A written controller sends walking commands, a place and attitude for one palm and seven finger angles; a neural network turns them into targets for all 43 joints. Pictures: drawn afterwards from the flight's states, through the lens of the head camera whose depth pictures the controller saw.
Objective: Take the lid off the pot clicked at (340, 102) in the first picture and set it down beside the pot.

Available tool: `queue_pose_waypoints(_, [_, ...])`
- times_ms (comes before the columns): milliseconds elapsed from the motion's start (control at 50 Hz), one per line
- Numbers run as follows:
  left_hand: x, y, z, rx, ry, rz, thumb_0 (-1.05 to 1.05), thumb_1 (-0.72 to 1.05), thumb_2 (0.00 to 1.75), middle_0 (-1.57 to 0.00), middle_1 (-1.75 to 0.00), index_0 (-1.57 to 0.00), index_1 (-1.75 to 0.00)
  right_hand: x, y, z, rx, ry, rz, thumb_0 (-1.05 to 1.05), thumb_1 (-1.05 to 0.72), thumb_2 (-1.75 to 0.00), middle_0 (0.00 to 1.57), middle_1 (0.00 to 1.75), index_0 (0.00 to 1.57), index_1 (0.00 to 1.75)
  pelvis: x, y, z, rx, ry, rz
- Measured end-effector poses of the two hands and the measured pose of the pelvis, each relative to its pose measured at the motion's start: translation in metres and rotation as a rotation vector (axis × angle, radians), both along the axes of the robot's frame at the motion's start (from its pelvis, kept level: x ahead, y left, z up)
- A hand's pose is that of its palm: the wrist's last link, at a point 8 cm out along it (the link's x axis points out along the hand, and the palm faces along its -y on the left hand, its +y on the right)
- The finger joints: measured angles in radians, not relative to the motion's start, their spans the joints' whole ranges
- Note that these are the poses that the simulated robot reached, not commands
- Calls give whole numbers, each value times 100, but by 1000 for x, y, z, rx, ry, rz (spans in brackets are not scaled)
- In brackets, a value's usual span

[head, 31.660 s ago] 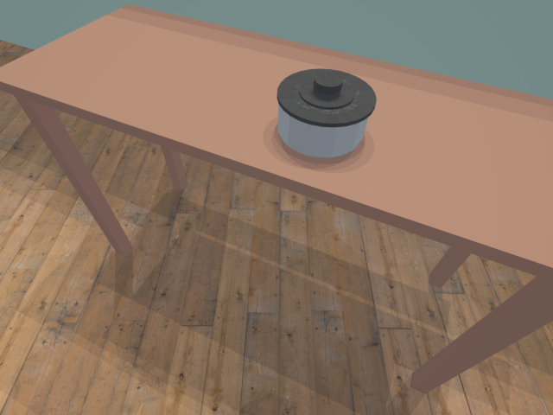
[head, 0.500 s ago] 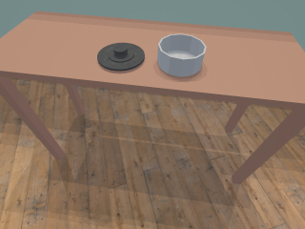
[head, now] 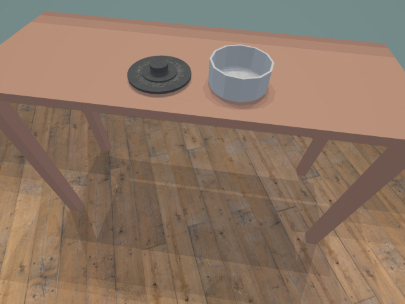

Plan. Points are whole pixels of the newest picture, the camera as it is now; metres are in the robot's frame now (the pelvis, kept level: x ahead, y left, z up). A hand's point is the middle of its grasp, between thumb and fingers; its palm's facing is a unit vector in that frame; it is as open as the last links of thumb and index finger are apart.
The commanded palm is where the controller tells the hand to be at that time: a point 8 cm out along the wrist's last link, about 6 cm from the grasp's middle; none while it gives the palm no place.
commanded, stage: let the arm hang, fingers relaxed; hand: left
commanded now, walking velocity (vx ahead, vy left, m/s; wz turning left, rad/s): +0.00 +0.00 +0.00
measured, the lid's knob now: (158, 65) +0.72 +0.16 +0.07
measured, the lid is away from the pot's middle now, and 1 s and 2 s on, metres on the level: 0.24 0.24 0.24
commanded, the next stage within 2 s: look to check the result in 0.02 s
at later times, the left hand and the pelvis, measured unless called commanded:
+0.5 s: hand out of the picture +0.01 +0.18 -0.18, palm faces +0.03 -0.98 -0.19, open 7.3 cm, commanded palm none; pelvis -0.01 +0.01 +0.00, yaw +0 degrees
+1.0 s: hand out of the picture -0.01 +0.18 -0.18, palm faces +0.03 -0.98 -0.19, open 7.3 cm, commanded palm none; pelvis -0.02 +0.01 +0.00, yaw +0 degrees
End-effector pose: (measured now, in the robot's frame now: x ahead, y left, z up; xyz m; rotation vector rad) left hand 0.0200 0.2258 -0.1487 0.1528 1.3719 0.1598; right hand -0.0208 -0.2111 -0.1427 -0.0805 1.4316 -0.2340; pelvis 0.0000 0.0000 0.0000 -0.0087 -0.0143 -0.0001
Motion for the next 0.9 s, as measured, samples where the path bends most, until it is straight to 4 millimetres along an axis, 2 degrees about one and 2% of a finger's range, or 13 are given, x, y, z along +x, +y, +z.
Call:
queue_pose_waypoints(360, [-16,5,-3,-14,22,10,0,92,90,-20,-30,-20,-30,-9,10,3,-4,5,1,0,-91,-89,20,30,20,30,-7,8,1,-1,-1,4])
queue_pose_waypoints(900, [-28,8,-1,-13,31,11,0,92,90,-20,-30,-20,-30,-17,15,2,3,4,3,0,-91,-89,20,30,20,30,-16,12,1,2,-2,4])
